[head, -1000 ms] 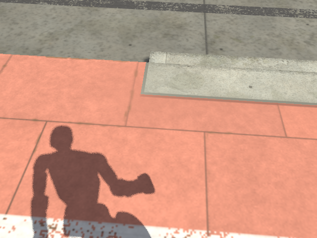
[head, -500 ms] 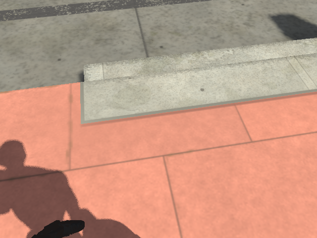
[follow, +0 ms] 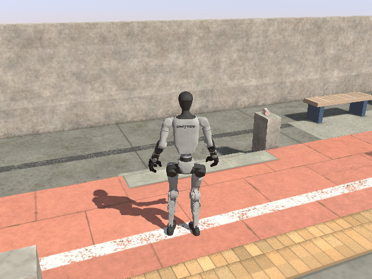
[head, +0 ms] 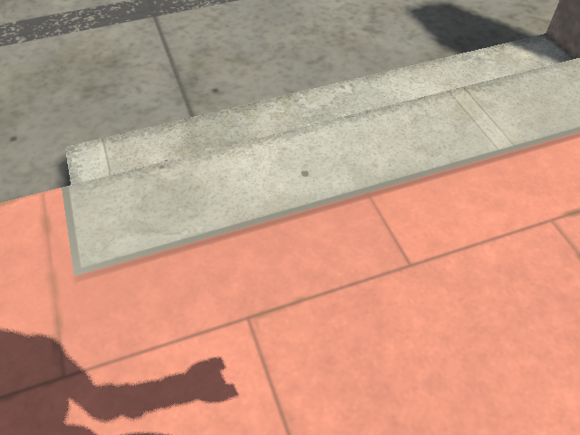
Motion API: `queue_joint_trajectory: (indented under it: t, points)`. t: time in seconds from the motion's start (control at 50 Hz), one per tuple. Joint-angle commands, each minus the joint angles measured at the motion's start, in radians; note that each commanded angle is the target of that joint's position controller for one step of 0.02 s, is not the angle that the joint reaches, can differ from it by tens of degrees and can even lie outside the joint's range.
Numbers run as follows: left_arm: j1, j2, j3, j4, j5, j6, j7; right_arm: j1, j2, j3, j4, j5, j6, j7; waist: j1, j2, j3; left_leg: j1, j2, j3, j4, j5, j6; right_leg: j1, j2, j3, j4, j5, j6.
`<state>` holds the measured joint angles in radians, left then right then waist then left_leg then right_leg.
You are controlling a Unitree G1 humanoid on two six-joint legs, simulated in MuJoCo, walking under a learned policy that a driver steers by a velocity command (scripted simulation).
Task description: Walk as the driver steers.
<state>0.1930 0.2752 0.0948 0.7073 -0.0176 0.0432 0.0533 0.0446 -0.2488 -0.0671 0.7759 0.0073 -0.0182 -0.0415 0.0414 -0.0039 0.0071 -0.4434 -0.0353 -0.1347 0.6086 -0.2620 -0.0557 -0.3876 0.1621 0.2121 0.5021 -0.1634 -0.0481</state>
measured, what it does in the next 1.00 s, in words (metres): walks ahead: left foot, then right foot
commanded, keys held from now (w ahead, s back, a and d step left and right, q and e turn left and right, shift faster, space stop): e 0.10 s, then w+e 0.16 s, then w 0.28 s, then w+q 0.04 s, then q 0.42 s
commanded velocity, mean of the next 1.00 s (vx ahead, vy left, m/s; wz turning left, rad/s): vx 0.23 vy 0.00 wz -0.13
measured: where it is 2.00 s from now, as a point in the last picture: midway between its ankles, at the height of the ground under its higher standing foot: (328, 432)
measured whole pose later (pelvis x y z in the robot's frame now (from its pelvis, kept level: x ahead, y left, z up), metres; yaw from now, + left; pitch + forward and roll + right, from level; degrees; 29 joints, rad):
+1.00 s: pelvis +0.24 -0.07 -0.02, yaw -4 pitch +3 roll -1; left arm 0.20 0.29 0.06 0.74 0.00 -0.03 0.03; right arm 0.10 -0.30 -0.07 0.65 0.00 -0.04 0.04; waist 0.01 0.00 0.07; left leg -0.52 -0.07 0.02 0.57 -0.11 0.09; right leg -0.33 0.03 0.01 1.16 -0.55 0.03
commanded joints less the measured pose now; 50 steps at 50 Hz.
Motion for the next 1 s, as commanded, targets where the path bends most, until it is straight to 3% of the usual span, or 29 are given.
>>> queue_joint_trajectory:
  t: [0.02, 0.04, 0.06, 0.08, 0.1, 0.12, 0.14, 0.18, 0.22, 0.28, 0.32, 0.4, 0.46, 0.48, 0.5, 0.52, 0.54, 0.56, 0.58, 0.62, 0.66, 0.76, 0.84, 0.9, 0.92, 0.94, 0.96, 0.98, 1.0]
  points:
    - [-0.043, 0.112, 0.022, -0.094, -0.010, -0.003, 0.006, 0.098, -0.129, -0.040, -0.041, 0.001, -0.026, 0.014, -0.081, -0.116, -0.145, 0.246, 0.058, 0.009, -0.239, 0.150, 0.039, 0.080, -0.192, 0.270, -0.027, 0.108, -0.086]
    - [0.017, 0.050, 0.006, -0.094, -0.002, -0.002, 0.003, 0.101, -0.191, -0.053, -0.049, -0.017, -0.020, 0.008, -0.039, 0.079, -0.189, 0.394, 0.266, -0.156, -0.249, 0.330, 0.122, -0.043, -0.088, 0.137, 0.184, -0.215, -0.029]
    - [0.017, 0.089, 0.018, -0.136, -0.013, -0.012, 0.000, 0.106, -0.235, -0.063, -0.047, -0.058, -0.010, 0.012, -0.020, 0.360, -0.160, 0.406, 0.421, -0.396, -0.285, 0.525, 0.303, -0.248, 0.025, -0.014, 0.361, -0.482, 0.030]
    - [0.038, 0.188, 0.048, -0.107, 0.004, -0.023, -0.007, 0.067, -0.172, -0.053, -0.080, -0.051, -0.010, 0.013, -0.019, 0.244, -0.160, 0.396, 0.453, -0.368, -0.271, 0.572, 0.341, -0.279, -0.049, -0.003, 0.567, -0.454, 0.069]
    - [0.047, 0.208, 0.059, -0.082, -0.003, -0.018, -0.010, 0.033, -0.127, -0.042, -0.097, -0.039, -0.007, 0.010, -0.016, 0.162, -0.149, 0.374, 0.391, -0.254, -0.246, 0.561, 0.302, -0.270, -0.062, -0.022, 0.641, -0.387, 0.087]
    - [0.057, 0.181, 0.055, -0.063, -0.001, -0.004, -0.008, 0.021, -0.112, -0.038, -0.102, -0.024, -0.004, 0.010, -0.010, 0.107, -0.138, 0.375, 0.326, -0.178, -0.248, 0.410, 0.253, -0.284, -0.084, -0.046, 0.670, -0.323, 0.099]
    - [0.050, 0.156, 0.047, -0.068, 0.004, 0.007, -0.010, 0.026, -0.105, -0.035, -0.094, -0.008, -0.002, 0.009, -0.021, 0.109, -0.112, 0.372, 0.303, -0.150, -0.274, 0.248, 0.235, -0.319, -0.104, -0.063, 0.701, -0.256, 0.106]
    - [0.014, 0.103, 0.028, -0.092, -0.005, 0.008, -0.026, 0.060, -0.116, -0.034, -0.082, -0.008, 0.002, 0.001, -0.044, 0.163, -0.066, 0.345, 0.262, -0.102, -0.349, 0.015, 0.221, -0.340, -0.128, -0.128, 0.668, -0.177, 0.108]
    - [-0.053, 0.092, 0.021, -0.123, -0.010, -0.007, -0.036, 0.116, -0.135, -0.040, -0.072, -0.011, -0.003, -0.006, -0.088, 0.177, -0.046, 0.386, 0.274, -0.095, -0.393, -0.071, 0.231, -0.370, -0.153, -0.157, 0.586, -0.151, 0.113]
    - [-0.097, 0.072, 0.010, -0.144, -0.001, -0.031, -0.047, 0.169, -0.166, -0.051, -0.058, -0.006, -0.026, -0.002, -0.113, 0.159, -0.052, 0.420, 0.307, -0.075, -0.416, -0.077, 0.243, -0.334, -0.194, -0.161, 0.448, -0.131, 0.104]
    - [-0.101, 0.050, -0.002, -0.143, 0.003, -0.045, -0.055, 0.174, -0.180, -0.056, -0.050, 0.000, -0.038, 0.011, -0.107, 0.161, -0.039, 0.368, 0.306, -0.037, -0.430, -0.067, 0.245, -0.242, -0.202, -0.184, 0.339, -0.133, 0.082]
    - [-0.096, 0.061, -0.005, -0.128, -0.002, -0.062, -0.070, 0.188, -0.204, -0.063, -0.032, 0.021, -0.052, 0.042, -0.095, 0.171, 0.010, 0.257, 0.302, 0.017, -0.425, -0.073, 0.246, -0.046, -0.187, -0.246, 0.141, -0.156, 0.034]
    - [0.019, 0.067, 0.004, -0.075, -0.002, -0.069, -0.075, 0.185, -0.191, -0.056, -0.017, 0.037, -0.044, 0.057, -0.018, 0.116, -0.010, 0.139, 0.278, 0.058, -0.313, -0.088, 0.217, 0.233, -0.140, -0.293, -0.043, -0.070, -0.011]
    - [0.122, 0.095, 0.018, -0.045, -0.007, -0.068, -0.067, 0.178, -0.146, -0.038, -0.013, 0.025, -0.047, 0.059, 0.033, 0.084, -0.055, 0.056, 0.242, 0.103, -0.197, -0.050, 0.178, 0.399, -0.160, -0.245, -0.051, -0.075, -0.034]
    - [0.264, 0.181, 0.037, -0.024, 0.004, -0.071, -0.055, 0.137, -0.062, -0.007, -0.045, -0.007, -0.054, 0.064, 0.085, -0.138, -0.125, -0.117, 0.140, 0.223, 0.182, -0.141, 0.094, 0.580, -0.381, 0.052, -0.133, -0.067, -0.098]
    - [0.278, 0.283, 0.054, -0.033, 0.008, -0.079, -0.059, 0.128, -0.078, -0.013, -0.098, 0.003, -0.075, 0.057, 0.072, -0.322, -0.124, -0.408, 0.035, 0.198, 0.430, -0.311, 0.062, 0.643, -0.553, 0.422, -0.254, -0.253, -0.258]
    - [0.253, 0.203, 0.032, -0.039, 0.006, -0.096, -0.063, 0.102, -0.169, -0.034, -0.094, 0.020, -0.088, 0.055, 0.085, -0.207, -0.077, -0.472, 0.099, 0.110, 0.562, -0.287, 0.073, 0.591, -0.543, 0.413, -0.277, -0.328, -0.277]
    - [0.206, 0.151, 0.013, -0.043, 0.010, -0.108, -0.063, 0.109, -0.182, -0.038, -0.088, 0.034, -0.091, 0.061, 0.054, -0.189, -0.026, -0.495, 0.136, 0.098, 0.571, -0.180, 0.093, 0.548, -0.504, 0.304, -0.281, -0.331, -0.239]
    - [0.156, 0.125, 0.004, -0.050, 0.015, -0.115, -0.064, 0.121, -0.165, -0.035, -0.066, 0.030, -0.089, 0.062, 0.031, -0.144, 0.003, -0.464, 0.162, 0.096, 0.548, -0.090, 0.097, 0.488, -0.460, 0.211, -0.299, -0.259, -0.207]
    - [0.073, 0.098, -0.009, -0.054, 0.023, -0.117, -0.059, 0.138, -0.149, -0.035, -0.050, 0.010, -0.075, 0.066, -0.021, -0.120, 0.035, -0.370, 0.174, 0.096, 0.488, 0.011, 0.076, 0.387, -0.413, 0.041, -0.311, 0.172, -0.160]
    - [0.059, 0.096, -0.006, -0.045, 0.030, -0.123, -0.048, 0.176, -0.109, -0.025, -0.034, 0.006, -0.057, 0.066, -0.043, -0.092, 0.003, -0.299, 0.142, 0.109, 0.459, 0.082, 0.048, 0.349, -0.384, -0.100, -0.294, 0.493, -0.141]
    - [0.054, 0.118, -0.001, -0.005, 0.024, -0.119, -0.024, 0.050, -0.054, 0.001, -0.095, -0.002, -0.040, 0.069, -0.012, -0.090, 0.022, -0.128, 0.077, 0.148, 0.090, 0.323, 0.043, 0.258, -0.339, -0.293, -0.286, 0.563, -0.097]
    - [0.052, 0.156, 0.015, 0.016, 0.003, -0.099, -0.008, 0.033, -0.101, -0.014, -0.142, 0.001, -0.036, 0.103, -0.022, -0.090, -0.009, -0.108, 0.060, 0.156, 0.004, 0.258, 0.087, 0.366, -0.401, -0.291, -0.180, 0.640, -0.089]
    - [0.015, 0.168, 0.022, -0.001, -0.008, -0.075, 0.006, 0.189, -0.162, -0.047, -0.122, -0.004, -0.035, 0.110, -0.104, -0.065, -0.095, 0.096, -0.020, 0.208, -0.084, 0.209, 0.145, 0.366, -0.363, -0.323, 0.104, 0.784, -0.044]
    - [0.037, 0.153, 0.015, -0.009, 0.000, -0.078, 0.004, 0.266, -0.210, -0.066, -0.113, -0.005, -0.036, 0.092, -0.141, 0.007, -0.151, 0.278, 0.000, 0.142, -0.150, 0.433, 0.189, 0.264, -0.293, -0.347, 0.322, 0.623, 0.010]
    - [0.133, 0.058, -0.013, -0.036, 0.053, -0.087, -0.011, 0.284, -0.298, -0.079, -0.133, -0.010, -0.029, 0.069, -0.070, 0.251, -0.261, 0.598, 0.261, -0.194, -0.057, 0.927, 0.331, -0.066, -0.154, -0.347, 0.694, -0.225, 0.083]
    - [0.185, 0.068, -0.030, -0.036, 0.043, -0.098, -0.031, 0.269, -0.291, -0.064, -0.164, -0.020, -0.031, 0.068, -0.068, 0.259, -0.465, 0.736, 0.438, -0.576, -0.163, 0.798, 0.526, -0.228, -0.047, -0.134, 0.950, -0.561, 0.108]
    - [0.106, 0.148, -0.011, -0.037, 0.012, -0.099, -0.043, 0.220, -0.239, -0.057, -0.189, -0.014, -0.022, 0.068, -0.110, 0.110, -0.414, 0.659, 0.376, -0.475, -0.215, 0.585, 0.476, -0.271, -0.114, -0.066, 0.969, -0.466, 0.094]
    - [0.033, 0.147, -0.012, -0.062, 0.003, -0.091, -0.039, 0.160, -0.197, -0.044, -0.193, 0.001, -0.017, 0.063, -0.093, 0.051, -0.287, 0.535, 0.325, -0.375, -0.237, 0.425, 0.413, -0.303, -0.149, -0.088, 0.909, -0.380, 0.086]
